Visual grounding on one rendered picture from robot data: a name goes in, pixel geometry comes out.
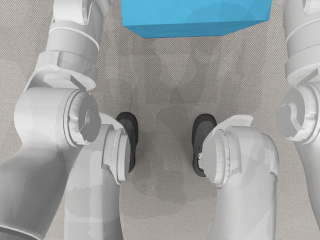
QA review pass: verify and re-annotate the right robot forearm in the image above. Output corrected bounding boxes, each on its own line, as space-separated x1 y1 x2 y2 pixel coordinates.
276 0 320 86

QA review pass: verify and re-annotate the right robot shin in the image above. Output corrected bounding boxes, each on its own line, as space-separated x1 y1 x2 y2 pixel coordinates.
198 114 280 179

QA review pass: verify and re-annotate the left robot upper arm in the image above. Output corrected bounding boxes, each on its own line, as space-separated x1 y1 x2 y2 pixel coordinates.
0 87 102 240

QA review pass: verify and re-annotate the right robot upper arm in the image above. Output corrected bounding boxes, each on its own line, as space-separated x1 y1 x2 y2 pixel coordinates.
276 81 320 231

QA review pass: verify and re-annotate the robot right foot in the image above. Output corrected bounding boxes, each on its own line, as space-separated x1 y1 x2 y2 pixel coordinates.
191 113 217 177

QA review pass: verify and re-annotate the left robot forearm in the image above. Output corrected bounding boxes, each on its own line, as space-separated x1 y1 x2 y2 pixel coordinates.
14 0 111 127

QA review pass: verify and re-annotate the carton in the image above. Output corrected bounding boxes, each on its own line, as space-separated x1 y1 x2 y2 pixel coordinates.
121 0 272 39

